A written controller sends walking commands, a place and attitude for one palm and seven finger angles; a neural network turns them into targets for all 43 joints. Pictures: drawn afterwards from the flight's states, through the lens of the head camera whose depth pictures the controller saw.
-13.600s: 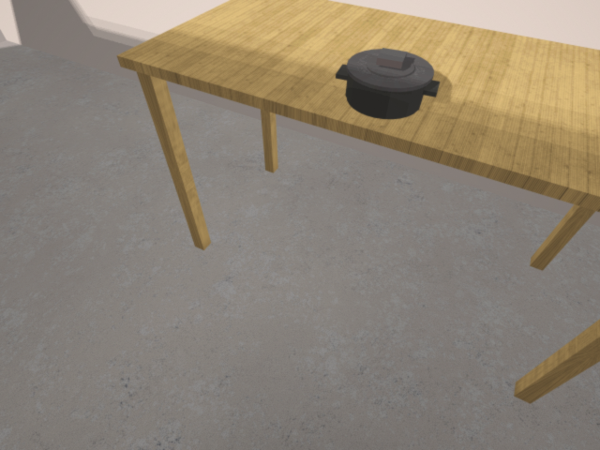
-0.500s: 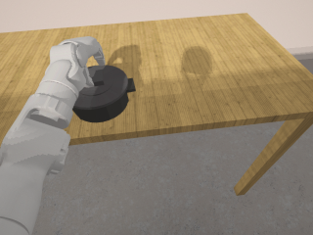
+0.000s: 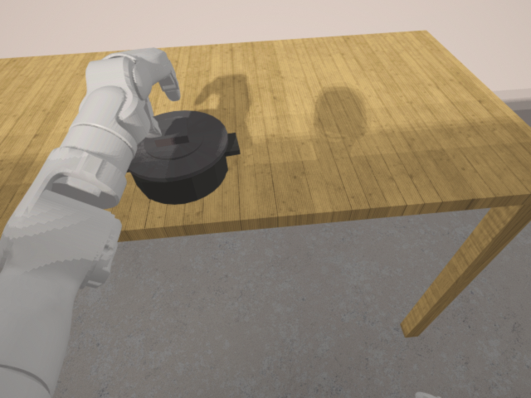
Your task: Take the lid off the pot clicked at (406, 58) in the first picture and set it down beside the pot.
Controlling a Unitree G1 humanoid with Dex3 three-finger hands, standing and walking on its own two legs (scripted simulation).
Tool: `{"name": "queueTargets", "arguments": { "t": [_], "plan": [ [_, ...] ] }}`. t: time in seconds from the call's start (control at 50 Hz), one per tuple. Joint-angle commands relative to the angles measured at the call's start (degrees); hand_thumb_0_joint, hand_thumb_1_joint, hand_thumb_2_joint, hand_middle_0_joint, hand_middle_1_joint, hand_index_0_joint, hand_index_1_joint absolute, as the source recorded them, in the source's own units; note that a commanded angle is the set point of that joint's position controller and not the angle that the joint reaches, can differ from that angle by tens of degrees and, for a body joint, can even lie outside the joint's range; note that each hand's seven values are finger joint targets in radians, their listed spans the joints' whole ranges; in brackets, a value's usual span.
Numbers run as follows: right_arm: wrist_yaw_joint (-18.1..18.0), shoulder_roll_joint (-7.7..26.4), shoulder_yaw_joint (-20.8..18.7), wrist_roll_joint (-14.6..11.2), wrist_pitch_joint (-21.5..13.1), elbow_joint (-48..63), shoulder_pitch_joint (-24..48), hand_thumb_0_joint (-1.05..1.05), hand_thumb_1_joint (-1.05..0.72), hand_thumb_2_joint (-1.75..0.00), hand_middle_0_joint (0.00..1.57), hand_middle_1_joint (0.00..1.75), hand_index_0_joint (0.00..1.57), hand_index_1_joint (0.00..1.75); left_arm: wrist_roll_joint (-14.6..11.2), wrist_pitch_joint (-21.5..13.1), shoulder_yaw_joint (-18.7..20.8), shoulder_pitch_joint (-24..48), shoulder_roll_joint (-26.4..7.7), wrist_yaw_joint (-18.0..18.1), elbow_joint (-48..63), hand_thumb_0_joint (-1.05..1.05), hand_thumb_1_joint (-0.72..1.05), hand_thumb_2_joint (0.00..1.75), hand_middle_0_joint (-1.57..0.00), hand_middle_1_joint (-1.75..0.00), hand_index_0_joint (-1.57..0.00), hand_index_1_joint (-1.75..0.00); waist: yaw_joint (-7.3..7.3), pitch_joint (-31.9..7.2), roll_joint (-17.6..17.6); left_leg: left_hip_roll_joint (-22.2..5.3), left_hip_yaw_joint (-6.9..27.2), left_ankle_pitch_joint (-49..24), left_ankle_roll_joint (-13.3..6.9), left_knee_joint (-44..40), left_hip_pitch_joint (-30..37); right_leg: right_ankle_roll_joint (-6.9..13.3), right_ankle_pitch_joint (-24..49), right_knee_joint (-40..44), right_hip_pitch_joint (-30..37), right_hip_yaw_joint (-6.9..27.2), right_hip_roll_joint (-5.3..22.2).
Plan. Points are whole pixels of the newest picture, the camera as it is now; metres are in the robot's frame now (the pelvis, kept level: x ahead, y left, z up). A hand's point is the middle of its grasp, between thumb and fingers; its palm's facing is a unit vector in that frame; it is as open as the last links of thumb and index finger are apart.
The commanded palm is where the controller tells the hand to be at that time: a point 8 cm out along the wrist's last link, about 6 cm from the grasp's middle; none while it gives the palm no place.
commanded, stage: raise the hand to come down again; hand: left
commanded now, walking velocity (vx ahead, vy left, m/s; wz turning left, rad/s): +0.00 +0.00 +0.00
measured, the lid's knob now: (171, 131) +0.51 +0.15 +0.15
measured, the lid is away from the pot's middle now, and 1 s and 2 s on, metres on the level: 0.00 0.00 0.00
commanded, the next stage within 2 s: move the open hand above the knob in 0.20 s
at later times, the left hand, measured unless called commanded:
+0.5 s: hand (152, 107) +0.48 +0.16 +0.22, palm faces -0.28 -0.08 -0.96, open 10.4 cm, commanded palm +0.47 +0.16 +0.27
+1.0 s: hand (158, 109) +0.47 +0.14 +0.22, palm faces -0.29 -0.08 -0.96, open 10.4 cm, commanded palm +0.46 +0.15 +0.27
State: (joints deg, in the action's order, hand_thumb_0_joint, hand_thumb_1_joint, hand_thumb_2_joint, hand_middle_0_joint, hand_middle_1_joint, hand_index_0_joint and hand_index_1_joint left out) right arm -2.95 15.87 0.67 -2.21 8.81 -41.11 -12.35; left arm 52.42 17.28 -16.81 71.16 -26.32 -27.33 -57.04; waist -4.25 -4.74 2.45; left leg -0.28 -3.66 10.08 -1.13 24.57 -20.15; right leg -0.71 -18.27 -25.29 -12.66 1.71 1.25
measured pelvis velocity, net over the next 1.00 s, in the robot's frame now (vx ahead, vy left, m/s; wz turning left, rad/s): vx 0.00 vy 0.00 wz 0.00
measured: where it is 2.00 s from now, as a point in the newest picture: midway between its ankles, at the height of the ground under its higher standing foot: outside the picture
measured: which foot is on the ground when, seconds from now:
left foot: down 0.00-1.00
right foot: down 0.00-1.00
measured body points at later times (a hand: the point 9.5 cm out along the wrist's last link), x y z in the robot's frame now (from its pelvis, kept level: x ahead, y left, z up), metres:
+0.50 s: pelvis +0.00 +0.01 +0.00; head +0.02 -0.01 +0.45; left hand +0.49 +0.16 +0.27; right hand +0.06 -0.27 -0.13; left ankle +0.02 +0.11 -0.74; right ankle -0.06 -0.13 -0.74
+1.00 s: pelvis +0.00 +0.00 +0.00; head +0.01 -0.02 +0.45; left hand +0.48 +0.14 +0.27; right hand +0.09 -0.27 -0.13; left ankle +0.02 +0.11 -0.74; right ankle -0.06 -0.13 -0.74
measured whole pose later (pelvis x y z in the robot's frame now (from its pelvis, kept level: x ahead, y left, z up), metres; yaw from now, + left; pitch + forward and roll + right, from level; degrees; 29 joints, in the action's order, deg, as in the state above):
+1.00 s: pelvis +0.00 +0.00 +0.00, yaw +0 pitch +6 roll +1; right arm -3.1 16.1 0.9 -1.9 7.8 -41.6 -12.4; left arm 52.8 17.5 -17.0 72.8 -24.2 -26.7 -59.6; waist -4.4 -4.8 2.5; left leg -0.3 -3.7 9.4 -1.1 23.9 -20.0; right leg -0.6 -17.9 -25.2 -12.9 1.8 1.1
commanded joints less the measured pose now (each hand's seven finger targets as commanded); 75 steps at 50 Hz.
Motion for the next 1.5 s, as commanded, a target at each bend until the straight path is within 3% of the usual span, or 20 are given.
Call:
{"name": "queueTargets", "arguments": {
  "t": [0.0,0.04,0.14,0.2,0.24,0.32,0.36,0.4,0.56,0.6,0.72,0.78,0.82,0.88,0.96,1.02,1.14,1.2,1.32,1.48],
  "plan": [
    [-0.81,8.60,-2.34,0.23,-1.86,5.23,0.86,0.00,-0.90,-0.90,0.20,0.30,0.20,0.30,1.21,0.19,4.22,33.14,-12.36,1.91,8.32,0.00,-0.21,1.17,-0.73,-0.19,-0.73,-0.19,-1.00,-19.36,-6.47,2.67,-0.25,-15.72,-3.37,1.07,18.47,2.38,23.08,2.99,-3.04,-1.99,-3.65],
    [-0.86,8.30,-2.40,0.31,-2.25,6.06,1.26,0.00,-0.90,-0.90,0.20,0.30,0.20,0.30,1.31,-0.65,4.39,34.25,-12.58,2.05,10.87,0.00,-0.21,1.17,-0.74,-0.18,-0.74,-0.18,-0.57,-21.75,-5.06,2.80,-0.22,-17.54,-3.53,1.46,19.59,2.50,24.45,2.45,-2.24,-1.73,-3.57],
    [-0.90,8.60,-2.40,0.18,-1.89,4.98,0.37,0.00,-0.90,-0.90,0.20,0.30,0.20,0.30,1.47,-0.26,3.17,34.15,-11.25,2.12,6.87,0.00,-0.21,1.17,-0.74,-0.17,-0.74,-0.17,-1.50,-18.13,-5.59,2.68,-0.07,-14.44,-3.27,0.88,17.99,2.59,21.15,3.29,-4.44,-2.28,-3.92],
    [-1.04,8.56,-2.50,0.28,-2.84,5.20,0.00,0.00,-0.90,-0.90,0.20,0.30,0.20,0.30,1.55,-1.54,4.32,39.41,-13.54,2.71,10.50,0.00,-0.21,1.17,-0.74,-0.17,-0.74,-0.17,-1.61,-22.22,-3.03,2.62,0.15,-13.98,-3.26,0.68,19.75,2.69,20.37,3.04,-3.63,-1.88,-3.89],
    [-1.03,8.11,-2.70,0.24,-3.18,5.16,-0.18,0.00,-0.90,-0.90,0.20,0.30,0.20,0.30,1.93,-1.97,3.17,36.84,-11.07,2.96,8.73,0.00,-0.21,1.17,-0.73,-0.19,-0.73,-0.19,-1.38,-22.17,-2.17,2.43,0.46,-16.64,-3.22,1.41,20.73,2.94,20.63,2.60,-4.85,-2.27,-4.11],
    [-0.53,8.32,-3.10,0.42,-3.62,5.17,-0.87,0.00,-0.90,-0.90,0.20,0.30,0.20,0.30,1.67,-1.73,4.04,36.53,-10.82,3.11,9.99,0.00,-0.21,1.17,-0.73,-0.19,-0.73,-0.19,-0.93,-24.28,-1.86,2.04,0.76,-21.02,-3.28,2.08,22.66,2.88,22.24,2.26,-4.72,-2.30,-4.25],
    [-0.45,8.57,-2.91,0.34,-3.10,4.53,-1.24,0.00,-0.90,-0.90,0.20,0.30,0.20,0.30,1.97,-0.75,3.79,34.43,-10.63,2.97,6.41,0.00,-0.21,1.17,-0.73,-0.19,-0.73,-0.19,-1.15,-21.11,-3.08,2.16,0.47,-18.45,-3.14,1.43,20.36,2.86,21.07,2.80,-5.18,-2.52,-4.26],
    [-0.40,8.83,-2.76,0.34,-3.24,4.93,-0.85,0.00,-0.90,-0.90,0.20,0.30,0.20,0.30,1.99,-0.95,5.80,36.49,-13.61,3.25,9.50,0.00,-0.21,1.17,-0.73,-0.19,-0.73,-0.19,-0.52,-23.40,-2.84,2.08,0.51,-20.05,-3.10,1.22,20.63,2.87,22.71,2.40,-3.17,-2.24,-4.04],
    [-0.67,8.36,-2.75,0.29,-3.24,5.34,-0.19,0.00,-0.90,-0.90,0.20,0.30,0.20,0.30,1.89,-0.28,3.65,33.74,-10.43,2.73,6.89,0.00,-0.21,1.17,-0.73,-0.19,-0.73,-0.19,-0.86,-20.25,-4.93,2.25,-0.01,-18.08,-3.40,1.21,19.56,2.61,21.92,2.90,-4.30,-2.31,-4.03],
    [-0.63,8.57,-2.66,0.34,-3.35,5.61,0.01,0.00,-0.90,-0.90,0.20,0.30,0.20,0.30,1.62,-0.83,5.21,36.37,-12.97,2.99,11.09,0.00,-0.21,1.17,-0.73,-0.19,-0.73,-0.19,-0.53,-22.93,-3.93,2.24,0.04,-19.16,-3.38,1.11,20.43,2.65,23.40,2.60,-2.55,-1.93,-3.88],
    [-0.75,8.18,-2.47,0.29,-3.00,4.85,0.38,0.00,-0.90,-0.90,0.20,0.30,0.20,0.30,1.60,0.28,2.38,33.24,-8.61,2.67,5.90,0.00,-0.21,1.17,-0.73,-0.19,-0.73,-0.19,-1.15,-18.41,-5.35,2.38,-0.02,-16.99,-3.36,1.14,19.12,2.69,21.58,2.99,-5.07,-2.44,-3.97],
    [-0.75,8.51,-2.49,0.49,-3.56,5.63,1.11,0.00,-0.90,-0.90,0.20,0.30,0.20,0.30,0.77,-0.66,3.91,37.30,-11.16,2.94,11.80,0.00,-0.21,1.17,-0.73,-0.19,-0.73,-0.19,-0.35,-22.69,-3.51,2.59,0.12,-18.29,-3.23,1.23,20.88,2.96,23.21,2.64,-3.08,-2.04,-3.77],
    [-0.76,7.61,-2.43,0.38,-3.61,5.58,1.13,0.00,-0.90,-0.90,0.20,0.30,0.20,0.30,1.51,-0.58,2.09,35.47,-7.98,2.95,10.38,0.00,-0.21,1.17,-0.73,-0.19,-0.73,-0.19,-0.74,-22.08,-3.97,2.37,0.36,-20.15,-3.41,1.69,21.62,2.79,23.15,2.31,-4.11,-2.18,-3.97],
    [-0.50,8.76,-2.35,0.54,-3.11,5.08,1.07,0.00,-0.90,-0.90,0.20,0.30,0.20,0.30,0.92,0.35,4.65,33.15,-11.21,2.87,8.40,0.00,-0.21,1.17,-0.73,-0.19,-0.73,-0.19,0.23,-20.55,-4.53,2.70,0.10,-18.56,-3.08,0.95,19.50,3.07,23.69,2.79,-2.81,-2.31,-3.75],
    [-1.13,8.31,-1.86,0.33,-2.70,5.03,1.42,0.00,-0.90,-0.90,0.20,0.30,0.20,0.30,1.82,0.94,3.61,35.03,-11.19,2.88,6.28,0.00,-0.21,1.17,-0.73,-0.19,-0.73,-0.19,-0.87,-18.28,-6.93,2.83,-0.54,-13.96,-3.39,0.39,17.50,2.41,21.99,3.57,-3.12,-1.88,-3.65],
    [-1.42,8.20,-1.99,0.40,-3.11,5.31,1.65,0.00,-0.90,-0.90,0.20,0.30,0.20,0.30,1.97,-0.08,4.55,36.25,-12.94,2.90,7.88,0.00,-0.21,1.17,-0.73,-0.19,-0.73,-0.19,-0.72,-21.41,-6.16,2.86,-0.71,-15.68,-3.56,0.88,18.45,2.39,24.25,2.98,-1.49,-1.35,-3.47],
    [-0.90,8.58,-2.18,0.37,-2.41,5.30,1.15,0.00,-0.90,-0.90,0.20,0.30,0.20,0.30,1.54,0.32,3.29,32.01,-10.81,1.84,6.89,0.00,-0.21,1.17,-0.73,-0.19,-0.73,-0.19,-0.87,-18.84,-6.32,2.85,-1.00,-17.07,-3.45,1.32,17.99,2.27,25.62,3.18,-2.29,-1.74,-3.65],
    [-0.93,8.33,-2.31,0.51,-3.03,6.10,1.35,0.00,-0.90,-0.90,0.20,0.30,0.20,0.30,1.22,-0.96,4.62,37.07,-13.24,2.13,13.84,0.00,-0.21,1.17,-0.73,-0.19,-0.73,-0.19,-0.50,-24.18,-3.69,2.82,-0.78,-19.62,-3.62,1.68,20.89,2.28,27.21,2.61,-0.42,-1.15,-3.63],
    [-0.75,8.42,-2.40,0.46,-2.68,5.58,1.11,0.00,-0.90,-0.90,0.20,0.30,0.20,0.30,1.28,-0.09,5.33,31.14,-12.70,2.15,9.41,0.00,-0.21,1.17,-0.73,-0.19,-0.73,-0.19,-0.03,-20.82,-5.06,2.59,-0.51,-21.40,-3.63,1.97,19.62,2.48,27.03,2.52,-1.56,-1.82,-3.81],
    [-0.72,8.40,-2.45,0.38,-3.28,6.12,1.73,0.00,-0.90,-0.90,0.20,0.30,0.20,0.30,0.58,-0.71,3.86,35.57,-11.74,2.39,14.32,0.00,-0.21,1.17,-0.73,-0.19,-0.73,-0.19,0.07,-24.08,-3.10,2.56,-0.03,-24.30,-3.38,2.27,21.62,2.75,28.09,2.25,-1.43,-1.82,-3.63]
  ]
}}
